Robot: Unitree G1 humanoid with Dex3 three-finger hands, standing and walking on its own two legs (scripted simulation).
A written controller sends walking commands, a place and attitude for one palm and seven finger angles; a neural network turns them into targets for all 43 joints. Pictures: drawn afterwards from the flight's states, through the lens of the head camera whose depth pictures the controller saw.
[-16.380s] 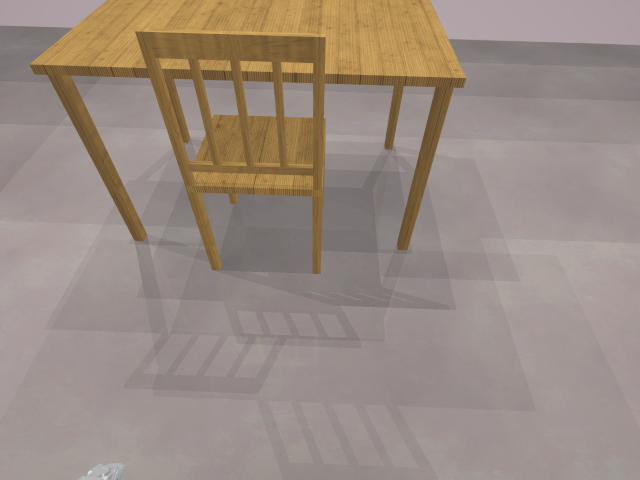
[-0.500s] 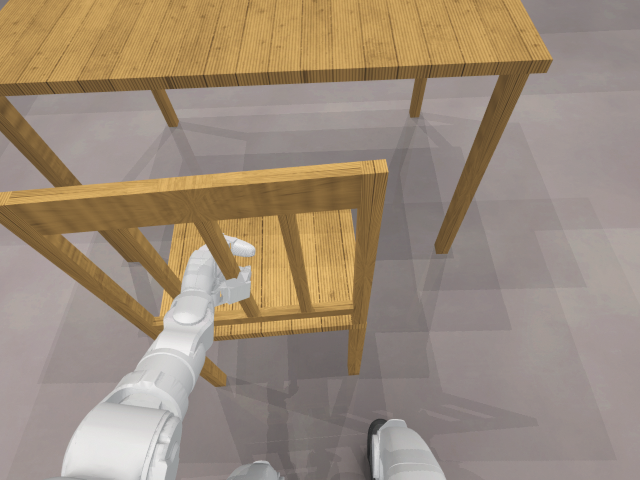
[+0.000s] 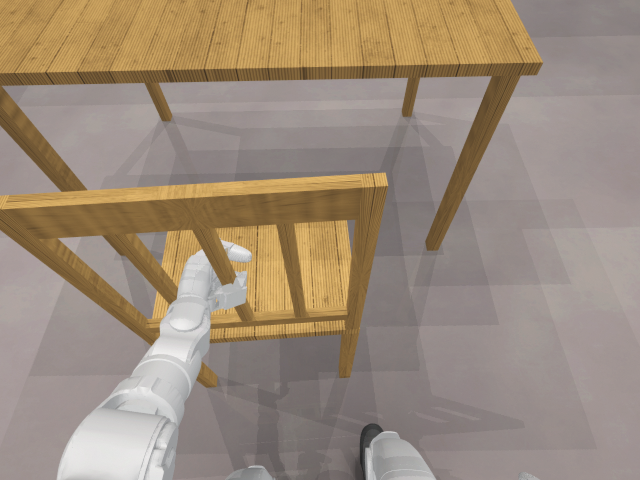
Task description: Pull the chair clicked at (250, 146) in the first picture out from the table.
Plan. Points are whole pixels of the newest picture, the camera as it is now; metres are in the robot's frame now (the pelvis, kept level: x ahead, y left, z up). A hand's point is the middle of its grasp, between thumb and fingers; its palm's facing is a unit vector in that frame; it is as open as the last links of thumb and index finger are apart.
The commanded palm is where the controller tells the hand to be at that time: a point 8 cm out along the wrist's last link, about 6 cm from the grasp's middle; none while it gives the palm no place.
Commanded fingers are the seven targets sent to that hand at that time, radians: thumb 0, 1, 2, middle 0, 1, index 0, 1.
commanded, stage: step backward, pulling the chair out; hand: left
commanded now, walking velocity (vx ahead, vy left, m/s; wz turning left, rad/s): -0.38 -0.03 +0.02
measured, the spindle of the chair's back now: (229, 280) +0.39 +0.15 -0.07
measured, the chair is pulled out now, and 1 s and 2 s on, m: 0.31 0.31 0.32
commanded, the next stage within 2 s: stop walking, hand still on the chair in 1.46 s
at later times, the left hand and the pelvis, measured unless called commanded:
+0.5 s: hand (238, 288) +0.37 +0.12 -0.05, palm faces +0.00 -0.97 -0.22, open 5.4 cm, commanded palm +0.38 +0.18 -0.05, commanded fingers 0.00 0.90 0.90 -0.50 -1.45 -0.50 -1.45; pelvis +0.01 -0.01 +0.00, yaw +0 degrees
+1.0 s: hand (238, 288) +0.37 +0.12 -0.05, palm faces -0.02 -0.98 -0.22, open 5.4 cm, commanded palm +0.38 +0.18 -0.05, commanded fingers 0.00 0.90 0.90 -0.50 -1.45 -0.50 -1.45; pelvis +0.00 +0.00 +0.00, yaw -1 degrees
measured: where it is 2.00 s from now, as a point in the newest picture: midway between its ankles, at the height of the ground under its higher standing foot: outside the picture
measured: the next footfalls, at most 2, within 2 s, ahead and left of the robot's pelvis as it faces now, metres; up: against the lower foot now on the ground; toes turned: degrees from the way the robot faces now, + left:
none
